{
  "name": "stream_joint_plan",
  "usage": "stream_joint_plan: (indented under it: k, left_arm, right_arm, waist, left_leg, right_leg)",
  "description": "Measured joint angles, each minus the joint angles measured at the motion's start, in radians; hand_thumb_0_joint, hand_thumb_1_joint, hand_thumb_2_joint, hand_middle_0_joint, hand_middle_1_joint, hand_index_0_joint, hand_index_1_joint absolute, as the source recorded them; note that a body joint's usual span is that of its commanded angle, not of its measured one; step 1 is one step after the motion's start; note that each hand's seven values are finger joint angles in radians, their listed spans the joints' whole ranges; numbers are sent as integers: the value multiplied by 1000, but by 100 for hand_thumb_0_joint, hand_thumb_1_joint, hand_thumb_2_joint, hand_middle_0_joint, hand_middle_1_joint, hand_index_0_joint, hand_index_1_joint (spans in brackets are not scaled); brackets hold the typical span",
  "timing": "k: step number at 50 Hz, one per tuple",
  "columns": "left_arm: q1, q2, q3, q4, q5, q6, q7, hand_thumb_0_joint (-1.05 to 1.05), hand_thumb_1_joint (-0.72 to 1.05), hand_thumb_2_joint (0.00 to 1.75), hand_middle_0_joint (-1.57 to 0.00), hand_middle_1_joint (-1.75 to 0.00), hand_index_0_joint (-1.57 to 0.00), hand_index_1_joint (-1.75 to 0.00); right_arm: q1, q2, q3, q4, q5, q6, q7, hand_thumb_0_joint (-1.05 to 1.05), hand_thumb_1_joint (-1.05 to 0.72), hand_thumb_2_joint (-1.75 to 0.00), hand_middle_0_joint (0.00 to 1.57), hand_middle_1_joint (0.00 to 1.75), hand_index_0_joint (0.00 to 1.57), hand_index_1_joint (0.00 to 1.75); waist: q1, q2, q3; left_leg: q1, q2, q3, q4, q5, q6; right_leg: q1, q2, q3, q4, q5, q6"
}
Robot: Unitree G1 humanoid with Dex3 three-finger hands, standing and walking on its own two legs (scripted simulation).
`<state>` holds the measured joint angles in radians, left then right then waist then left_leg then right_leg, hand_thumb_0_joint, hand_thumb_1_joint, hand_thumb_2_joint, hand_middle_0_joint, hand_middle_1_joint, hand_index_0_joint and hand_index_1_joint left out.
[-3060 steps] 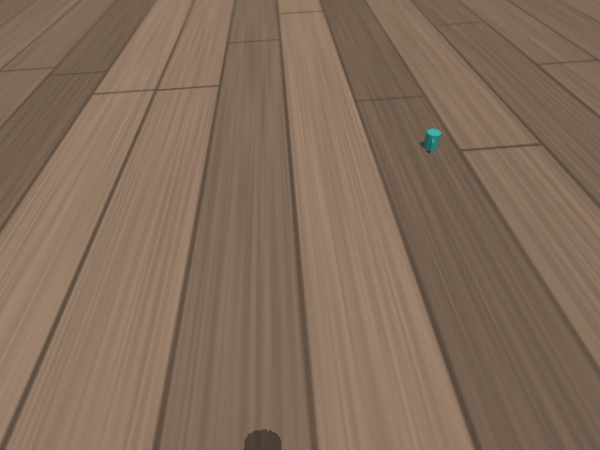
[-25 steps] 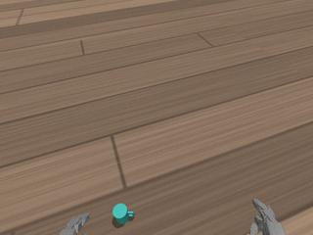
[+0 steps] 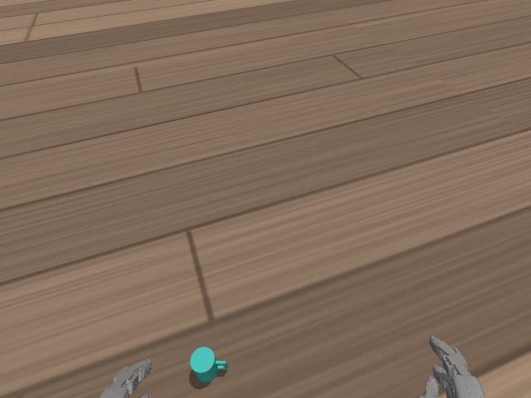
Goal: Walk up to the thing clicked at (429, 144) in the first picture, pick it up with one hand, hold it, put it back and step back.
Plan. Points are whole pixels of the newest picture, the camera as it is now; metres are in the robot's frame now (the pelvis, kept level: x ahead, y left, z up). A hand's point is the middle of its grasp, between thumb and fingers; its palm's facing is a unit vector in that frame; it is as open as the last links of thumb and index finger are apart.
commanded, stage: home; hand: left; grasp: from above
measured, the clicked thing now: (210, 364) +0.43 +0.22 -0.67
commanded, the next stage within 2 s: stand in 0.02 s
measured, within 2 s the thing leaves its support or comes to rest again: neither
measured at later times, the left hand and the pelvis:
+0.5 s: hand out of the picture +0.08 +0.24 -0.11, palm faces +0.02 -0.93 -0.36, open 7.4 cm; pelvis -0.01 +0.00 +0.03, yaw +0 degrees
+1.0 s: hand out of the picture +0.03 +0.24 -0.10, palm faces +0.03 -0.94 -0.35, open 7.3 cm; pelvis -0.01 +0.00 +0.06, yaw +1 degrees
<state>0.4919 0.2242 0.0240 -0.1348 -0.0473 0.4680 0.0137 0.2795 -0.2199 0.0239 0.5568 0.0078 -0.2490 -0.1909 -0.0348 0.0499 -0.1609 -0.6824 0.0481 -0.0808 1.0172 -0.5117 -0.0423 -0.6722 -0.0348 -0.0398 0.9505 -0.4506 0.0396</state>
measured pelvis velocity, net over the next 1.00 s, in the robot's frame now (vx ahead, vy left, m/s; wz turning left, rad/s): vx -0.01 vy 0.00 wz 0.01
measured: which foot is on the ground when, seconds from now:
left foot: down 0.00-1.00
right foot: down 0.00-1.00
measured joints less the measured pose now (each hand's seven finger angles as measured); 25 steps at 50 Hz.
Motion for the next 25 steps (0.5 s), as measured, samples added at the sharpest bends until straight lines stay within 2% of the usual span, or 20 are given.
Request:
stream_joint_plan:
  k: [6, 7, 9, 11, 13, 16, 20, 25]
  left_arm:
    - [1, 1, 1, -2, -1, -1, 1, 1, 91, 90, -21, -29, -21, -30]
    - [-28, 8, -10, 48, 19, -53, 6, 1, 91, 90, -21, -29, -21, -30]
    - [-129, 27, -28, 239, 65, -190, 14, 1, 91, 90, -21, -29, -21, -30]
    - [-205, 42, -28, 408, 92, -274, 16, 1, 90, 90, -21, -30, -21, -30]
    - [-247, 58, -20, 533, 100, -324, 14, 1, 91, 90, -21, -30, -21, -30]
    - [-264, 74, -2, 666, 99, -365, 15, 1, 91, 90, -21, -30, -21, -30]
    - [-264, 80, 15, 815, 99, -396, 18, 1, 91, 90, -21, -30, -21, -30]
    - [-256, 74, 21, 958, 97, -423, 17, 1, 91, 90, -21, -30, -21, -30]
  right_arm:
    - [0, 1, 1, -4, 1, 3, 1, 2, -90, -89, 20, 30, 20, 30]
    - [-15, 1, -7, 16, -28, 9, 11, 1, -90, -89, 20, 30, 20, 30]
    - [-61, -18, -9, 96, -79, 69, 59, 1, -90, -89, 20, 30, 20, 30]
    - [-93, -43, -3, 163, -101, 134, 108, 1, -90, -89, 20, 30, 20, 30]
    - [-106, -56, -14, 208, -88, 170, 142, 1, -89, -89, 21, 30, 20, 30]
    - [-101, -70, -39, 251, -67, 197, 167, 1, -90, -89, 21, 30, 20, 30]
    - [-85, -85, -65, 305, -64, 219, 175, 1, -90, -89, 20, 30, 20, 30]
    - [-71, -89, -74, 366, -59, 236, 171, 1, -90, -89, 20, 30, 20, 30]
  waist:
    - [0, 0, 1]
    - [7, -5, 32]
    - [35, -29, 99]
    - [49, -45, 134]
    - [55, -56, 162]
    - [58, -64, 180]
    - [56, -59, 189]
    - [53, -43, 198]
  left_leg:
    - [-2, 0, -1, 2, -1, 0]
    - [23, -2, 3, -4, 1, 2]
    - [93, -12, 21, -40, 18, 8]
    - [140, -22, 31, -77, 36, 10]
    - [183, -30, 39, -113, 53, 12]
    - [232, -36, 48, -158, 72, 14]
    - [284, -34, 49, -207, 90, 16]
    - [345, -28, 40, -275, 119, 14]
  right_leg:
    - [-2, 0, 0, 1, -1, 0]
    - [21, -2, 2, -1, -1, 0]
    - [75, -12, 19, -12, 5, -4]
    - [113, -22, 27, -31, 14, -6]
    - [148, -31, 34, -51, 23, -3]
    - [189, -37, 42, -84, 36, 1]
    - [244, -35, 39, -138, 57, 4]
    - [315, -30, 26, -219, 92, 4]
